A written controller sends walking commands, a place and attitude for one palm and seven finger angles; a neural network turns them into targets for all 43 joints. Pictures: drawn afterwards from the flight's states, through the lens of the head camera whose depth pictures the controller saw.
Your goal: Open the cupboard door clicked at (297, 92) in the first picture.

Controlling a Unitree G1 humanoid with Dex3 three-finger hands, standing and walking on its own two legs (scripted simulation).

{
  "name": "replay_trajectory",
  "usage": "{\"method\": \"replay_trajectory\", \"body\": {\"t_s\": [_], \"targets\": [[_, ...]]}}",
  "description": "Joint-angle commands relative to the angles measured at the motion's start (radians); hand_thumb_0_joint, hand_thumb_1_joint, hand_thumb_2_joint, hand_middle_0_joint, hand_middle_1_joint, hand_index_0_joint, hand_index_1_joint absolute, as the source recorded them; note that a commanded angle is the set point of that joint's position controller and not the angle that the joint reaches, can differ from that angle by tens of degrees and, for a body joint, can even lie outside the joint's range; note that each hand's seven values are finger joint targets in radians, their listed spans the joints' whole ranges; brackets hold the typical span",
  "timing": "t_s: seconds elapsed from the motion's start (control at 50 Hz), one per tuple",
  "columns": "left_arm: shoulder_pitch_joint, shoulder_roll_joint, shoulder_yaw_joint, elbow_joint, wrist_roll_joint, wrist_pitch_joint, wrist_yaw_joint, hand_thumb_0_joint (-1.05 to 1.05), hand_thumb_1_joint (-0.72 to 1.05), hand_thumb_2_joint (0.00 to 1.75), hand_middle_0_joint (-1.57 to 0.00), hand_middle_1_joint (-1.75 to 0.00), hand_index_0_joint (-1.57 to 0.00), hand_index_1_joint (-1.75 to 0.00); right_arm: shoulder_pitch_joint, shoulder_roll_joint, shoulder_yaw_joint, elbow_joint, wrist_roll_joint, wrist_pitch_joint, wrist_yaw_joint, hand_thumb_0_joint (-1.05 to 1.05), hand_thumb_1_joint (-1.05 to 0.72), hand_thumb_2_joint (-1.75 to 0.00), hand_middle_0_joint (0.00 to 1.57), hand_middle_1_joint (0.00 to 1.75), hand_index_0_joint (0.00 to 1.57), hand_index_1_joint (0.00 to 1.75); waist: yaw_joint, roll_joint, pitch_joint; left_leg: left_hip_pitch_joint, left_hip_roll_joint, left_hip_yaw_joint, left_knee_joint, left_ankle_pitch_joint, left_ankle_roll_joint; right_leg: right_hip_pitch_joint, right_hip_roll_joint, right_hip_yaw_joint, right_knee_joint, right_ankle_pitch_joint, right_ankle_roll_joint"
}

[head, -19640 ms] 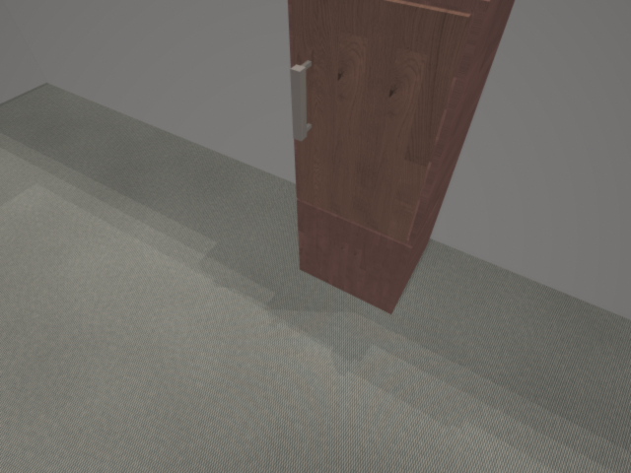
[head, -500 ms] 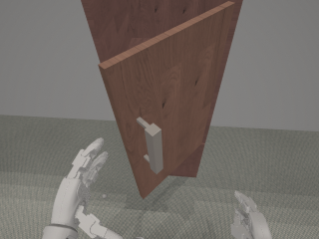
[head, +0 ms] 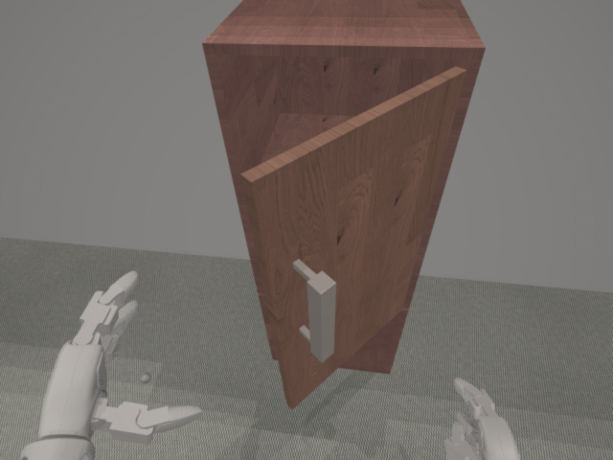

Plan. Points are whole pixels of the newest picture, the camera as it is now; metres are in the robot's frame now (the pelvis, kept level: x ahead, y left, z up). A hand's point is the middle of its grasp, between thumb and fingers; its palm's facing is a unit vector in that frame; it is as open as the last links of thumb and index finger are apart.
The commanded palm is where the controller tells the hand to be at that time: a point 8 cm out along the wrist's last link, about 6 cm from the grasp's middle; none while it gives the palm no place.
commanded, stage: draw the hand back to the body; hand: left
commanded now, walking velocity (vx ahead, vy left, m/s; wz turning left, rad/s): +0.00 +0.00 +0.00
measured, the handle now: (312, 312) +0.31 +0.03 +0.03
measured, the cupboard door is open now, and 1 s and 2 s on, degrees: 49 49 49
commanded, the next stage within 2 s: step back with the hand held close in 0.84 s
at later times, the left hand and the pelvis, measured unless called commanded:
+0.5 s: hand (46, 320) +0.19 +0.26 +0.18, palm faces +0.45 -0.79 -0.42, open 8.6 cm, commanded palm +0.15 +0.30 +0.19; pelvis +0.01 +0.00 +0.02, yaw -1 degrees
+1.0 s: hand (57, 325) +0.19 +0.25 +0.18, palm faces +0.44 -0.80 -0.41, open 7.4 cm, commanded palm +0.14 +0.29 +0.20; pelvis +0.00 -0.01 +0.03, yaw -1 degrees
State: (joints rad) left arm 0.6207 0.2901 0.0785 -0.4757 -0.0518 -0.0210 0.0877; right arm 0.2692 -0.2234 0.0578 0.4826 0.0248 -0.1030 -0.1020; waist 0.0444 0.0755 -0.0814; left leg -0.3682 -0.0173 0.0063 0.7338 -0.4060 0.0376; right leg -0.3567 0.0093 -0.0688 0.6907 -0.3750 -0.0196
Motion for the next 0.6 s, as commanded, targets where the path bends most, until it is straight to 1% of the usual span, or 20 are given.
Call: {"method": "replay_trajectory", "body": {"t_s": [0.0, 0.04, 0.06, 0.1, 0.12, 0.14, 0.18, 0.2, 0.22, 0.24, 0.3, 0.32, 0.4, 0.44, 0.46, 0.48, 0.52, 0.54, 0.56, 0.58], "targets": [[-0.103, 0.129, 0.124, -0.215, 0.013, -0.072, 0.042, 0.0, 0.13, 0.57, -0.17, -0.3, -0.17, -0.3, -0.132, -0.094, -0.036, -0.132, -0.01, -0.061, -0.007, 0.0, -0.9, -0.9, 0.2, 0.3, 0.2, 0.3, -0.002, -0.022, -0.013, 0.093, 0.034, -0.051, -0.2, 0.254, -0.016, 0.09, -0.021, 0.037, -0.18, 0.19, -0.007], [-0.105, 0.151, 0.157, -0.191, 0.015, -0.074, 0.049, 0.0, 0.2, 0.6, -0.18, -0.3, -0.18, -0.3, -0.151, -0.096, -0.038, -0.112, -0.011, -0.068, -0.007, 0.0, -0.9, -0.9, 0.2, 0.3, 0.2, 0.3, 0.007, -0.032, -0.009, 0.116, 0.036, -0.051, -0.228, 0.273, -0.016, 0.126, -0.021, 0.036, -0.202, 0.203, -0.009], [-0.103, 0.139, 0.156, -0.194, 0.013, -0.076, 0.049, 0.0, 0.23, 0.62, -0.18, -0.3, -0.18, -0.3, -0.151, -0.094, -0.036, -0.107, -0.013, -0.07, -0.005, 0.0, -0.9, -0.9, 0.2, 0.3, 0.2, 0.3, 0.007, -0.021, -0.006, 0.132, 0.037, -0.051, -0.242, 0.296, -0.019, 0.141, -0.021, 0.033, -0.207, 0.22, -0.008], [-0.116, 0.15, 0.181, -0.184, 0.01, -0.078, 0.05, 0.0, 0.31, 0.64, -0.18, -0.3, -0.18, -0.3, -0.162, -0.095, -0.038, -0.092, -0.015, -0.073, -0.001, 0.0, -0.9, -0.9, 0.2, 0.3, 0.2, 0.3, 0.009, -0.038, 0.007, 0.149, 0.04, -0.051, -0.267, 0.306, -0.022, 0.163, -0.019, 0.03, -0.227, 0.229, -0.007], [-0.12, 0.152, 0.192, -0.173, 0.008, -0.079, 0.05, 0.0, 0.34, 0.66, -0.18, -0.3, -0.18, -0.3, -0.168, -0.096, -0.039, -0.085, -0.016, -0.073, 0.001, 0.0, -0.9, -0.9, 0.2, 0.3, 0.2, 0.3, 0.011, -0.031, 0.014, 0.156, 0.038, -0.049, -0.279, 0.303, -0.022, 0.173, -0.018, 0.033, -0.24, 0.227, -0.007], [-0.132, 0.17, 0.212, -0.177, 0.009, -0.083, 0.052, 0.0, 0.37, 0.68, -0.18, -0.3, -0.18, -0.3, -0.177, -0.1, -0.043, -0.078, -0.015, -0.076, -0.001, 0.0, -0.9, -0.9, 0.2, 0.3, 0.2, 0.3, 0.015, -0.04, 0.003, 0.17, 0.039, -0.046, -0.285, 0.324, -0.021, 0.194, -0.019, 0.034, -0.249, 0.244, -0.009], [-0.137, 0.163, 0.225, -0.167, 0.007, -0.086, 0.05, 0.0, 0.44, 0.7, -0.18, -0.3, -0.18, -0.3, -0.176, -0.098, -0.043, -0.066, -0.017, -0.074, 0.004, 0.0, -0.9, -0.9, 0.2, 0.3, 0.2, 0.3, 0.016, -0.018, 0.019, 0.193, 0.042, -0.045, -0.304, 0.372, -0.027, 0.206, -0.018, 0.032, -0.257, 0.27, -0.007], [-0.156, 0.174, 0.237, -0.179, 0.007, -0.089, 0.05, 0.0, 0.48, 0.72, -0.19, -0.3, -0.19, -0.3, -0.179, -0.1, -0.045, -0.063, -0.019, -0.075, 0.007, 0.0, -0.9, -0.9, 0.2, 0.3, 0.2, 0.3, 0.017, -0.007, 0.009, 0.205, 0.043, -0.045, -0.313, 0.378, -0.029, 0.216, -0.018, 0.034, -0.264, 0.274, -0.007], [-0.156, 0.179, 0.253, -0.17, 0.006, -0.09, 0.051, 0.0, 0.51, 0.74, -0.19, -0.3, -0.19, -0.3, -0.179, -0.099, -0.047, -0.056, -0.02, -0.074, 0.007, 0.0, -0.9, -0.9, 0.2, 0.3, 0.2, 0.3, 0.018, -0.02, 0.015, 0.213, 0.044, -0.043, -0.319, 0.394, -0.03, 0.222, -0.016, 0.032, -0.271, 0.285, -0.007], [-0.155, 0.19, 0.272, -0.147, 0.003, -0.089, 0.05, 0.0, 0.55, 0.75, -0.19, -0.3, -0.19, -0.3, -0.187, -0.102, -0.049, -0.05, -0.021, -0.072, 0.008, 0.0, -0.9, -0.9, 0.2, 0.3, 0.2, 0.3, 0.023, -0.038, 0.023, 0.207, 0.044, -0.042, -0.327, 0.391, -0.029, 0.239, -0.015, 0.031, -0.281, 0.293, -0.009], [-0.173, 0.206, 0.312, -0.146, -0.003, -0.094, 0.049, 0.0, 0.65, 0.8, -0.19, -0.3, -0.19, -0.3, -0.193, -0.101, -0.054, -0.042, -0.021, -0.063, 0.011, 0.0, -0.9, -0.9, 0.2, 0.3, 0.2, 0.3, 0.024, -0.038, 0.02, 0.232, 0.042, -0.028, -0.341, 0.403, -0.026, 0.258, -0.015, 0.039, -0.3, 0.318, -0.006], [-0.184, 0.206, 0.322, -0.141, -0.006, -0.095, 0.048, 0.0, 0.69, 0.81, -0.19, -0.3, -0.19, -0.3, -0.195, -0.1, -0.055, -0.038, -0.021, -0.061, 0.012, 0.0, -0.9, -0.9, 0.2, 0.3, 0.2, 0.3, 0.023, -0.026, 0.033, 0.23, 0.04, -0.028, -0.346, 0.404, -0.027, 0.26, -0.014, 0.04, -0.306, 0.32, -0.007], [-0.227, 0.238, 0.371, -0.15, -0.009, -0.104, 0.052, 0.0, 0.83, 0.87, -0.2, -0.3, -0.2, -0.3, -0.201, -0.102, -0.06, -0.025, -0.021, -0.058, 0.017, 0.0, -0.9, -0.9, 0.2, 0.3, 0.2, 0.3, 0.026, 0.011, 0.017, 0.26, 0.043, -0.029, -0.362, 0.434, -0.033, 0.279, -0.014, 0.041, -0.319, 0.332, -0.008], [-0.242, 0.258, 0.401, -0.122, -0.012, -0.106, 0.055, 0.0, 0.9, 0.9, -0.2, -0.3, -0.2, -0.3, -0.209, -0.106, -0.063, -0.017, -0.021, -0.057, 0.016, 0.0, -0.9, -0.9, 0.2, 0.3, 0.2, 0.3, 0.029, -0.014, 0.033, 0.254, 0.043, -0.028, -0.368, 0.417, -0.029, 0.284, -0.012, 0.042, -0.333, 0.327, -0.009], [-0.225, 0.214, 0.363, -0.111, -0.01, -0.106, 0.048, 0.0, 0.9, 0.9, -0.2, -0.3, -0.2, -0.3, -0.208, -0.104, -0.065, -0.016, -0.02, -0.055, 0.019, 0.0, -0.9, -0.9, 0.2, 0.3, 0.2, 0.3, 0.022, -0.003, 0.042, 0.264, 0.044, -0.025, -0.372, 0.424, -0.028, 0.275, -0.014, 0.043, -0.333, 0.327, -0.006], [-0.218, 0.197, 0.347, -0.093, -0.014, -0.102, 0.044, 0.0, 0.9, 0.9, -0.2, -0.3, -0.2, -0.3, -0.208, -0.108, -0.065, -0.015, -0.02, -0.053, 0.021, 0.0, -0.9, -0.9, 0.2, 0.3, 0.2, 0.3, 0.021, -0.008, 0.056, 0.263, 0.045, -0.026, -0.375, 0.42, -0.027, 0.268, -0.014, 0.041, -0.338, 0.324, -0.004], [-0.22, 0.198, 0.341, -0.093, -0.011, -0.105, 0.042, 0.0, 0.9, 0.9, -0.2, -0.3, -0.2, -0.3, -0.209, -0.113, -0.071, -0.015, -0.021, -0.05, 0.026, 0.0, -0.9, -0.9, 0.2, 0.3, 0.2, 0.3, 0.022, -0.039, 0.041, 0.265, 0.045, -0.026, -0.382, 0.407, -0.024, 0.28, -0.011, 0.041, -0.342, 0.319, -0.003], [-0.22, 0.199, 0.34, -0.086, -0.011, -0.102, 0.041, 0.0, 0.9, 0.9, -0.2, -0.3, -0.2, -0.3, -0.215, -0.115, -0.072, -0.015, -0.021, -0.049, 0.025, 0.0, -0.9, -0.9, 0.2, 0.3, 0.2, 0.3, 0.024, -0.028, 0.049, 0.265, 0.043, -0.025, -0.381, 0.414, -0.021, 0.282, -0.013, 0.042, -0.346, 0.326, -0.005], [-0.233, 0.206, 0.34, -0.109, -0.009, -0.106, 0.041, 0.0, 0.9, 0.9, -0.2, -0.3, -0.2, -0.3, -0.212, -0.115, -0.073, -0.015, -0.021, -0.048, 0.025, 0.0, -0.9, -0.9, 0.2, 0.3, 0.2, 0.3, 0.022, -0.008, 0.028, 0.276, 0.043, -0.023, -0.381, 0.42, -0.023, 0.287, -0.015, 0.045, -0.343, 0.331, -0.003], [-0.235, 0.213, 0.348, -0.109, -0.007, -0.106, 0.042, 0.0, 0.9, 0.9, -0.2, -0.3, -0.2, -0.3, -0.213, -0.112, -0.073, -0.013, -0.022, -0.047, 0.025, 0.0, -0.9, -0.9, 0.2, 0.3, 0.2, 0.3, 0.024, -0.009, 0.033, 0.274, 0.041, -0.023, -0.382, 0.416, -0.022, 0.286, -0.012, 0.045, -0.345, 0.33, -0.004]]}}
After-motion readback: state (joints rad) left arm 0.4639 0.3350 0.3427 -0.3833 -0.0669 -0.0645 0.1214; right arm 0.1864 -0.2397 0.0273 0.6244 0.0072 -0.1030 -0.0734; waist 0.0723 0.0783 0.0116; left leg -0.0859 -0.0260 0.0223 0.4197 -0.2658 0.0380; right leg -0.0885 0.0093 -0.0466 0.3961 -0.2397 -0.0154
